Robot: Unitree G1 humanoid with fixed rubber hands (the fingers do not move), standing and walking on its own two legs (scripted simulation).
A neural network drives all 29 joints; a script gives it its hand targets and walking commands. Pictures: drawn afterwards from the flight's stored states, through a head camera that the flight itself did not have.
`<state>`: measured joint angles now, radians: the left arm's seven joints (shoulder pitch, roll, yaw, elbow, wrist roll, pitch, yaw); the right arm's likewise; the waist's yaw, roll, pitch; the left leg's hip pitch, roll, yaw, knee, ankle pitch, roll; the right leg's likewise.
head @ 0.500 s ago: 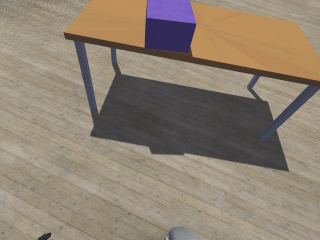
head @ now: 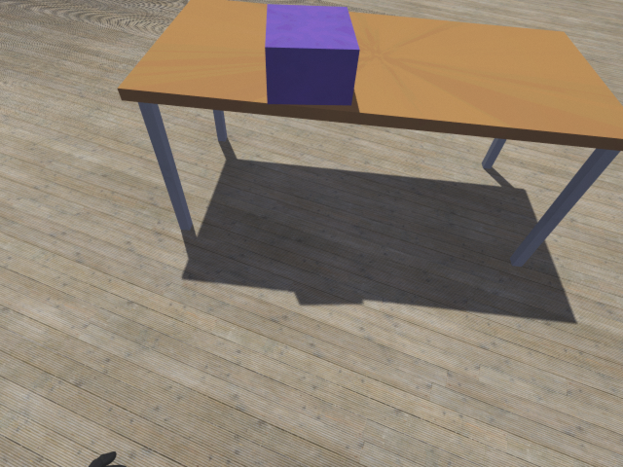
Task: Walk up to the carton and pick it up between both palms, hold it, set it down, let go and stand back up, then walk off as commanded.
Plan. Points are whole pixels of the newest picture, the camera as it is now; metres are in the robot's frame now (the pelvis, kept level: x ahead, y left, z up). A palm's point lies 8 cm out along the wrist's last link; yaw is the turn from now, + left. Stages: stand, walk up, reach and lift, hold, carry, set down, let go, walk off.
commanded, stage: walk off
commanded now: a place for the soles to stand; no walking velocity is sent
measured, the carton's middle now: (308, 53) +1.18 +0.03 -0.03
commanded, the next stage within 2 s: stand in 0.52 s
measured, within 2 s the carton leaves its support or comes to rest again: neither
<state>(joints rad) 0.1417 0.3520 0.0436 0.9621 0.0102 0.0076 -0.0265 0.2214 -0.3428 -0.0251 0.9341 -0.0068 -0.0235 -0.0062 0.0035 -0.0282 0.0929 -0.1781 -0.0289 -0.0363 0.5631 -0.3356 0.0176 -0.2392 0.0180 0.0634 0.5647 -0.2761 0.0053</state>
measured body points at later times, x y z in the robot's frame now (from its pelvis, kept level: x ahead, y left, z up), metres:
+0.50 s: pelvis +0.01 -0.01 +0.01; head +0.03 +0.01 +0.46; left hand +0.12 +0.27 -0.13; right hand +0.11 -0.31 -0.10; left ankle -0.02 +0.11 -0.73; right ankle +0.02 -0.13 -0.73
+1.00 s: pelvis -0.01 -0.01 +0.02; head +0.00 -0.01 +0.47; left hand +0.08 +0.30 -0.11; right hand +0.08 -0.31 -0.12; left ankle -0.02 +0.11 -0.73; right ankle +0.02 -0.13 -0.73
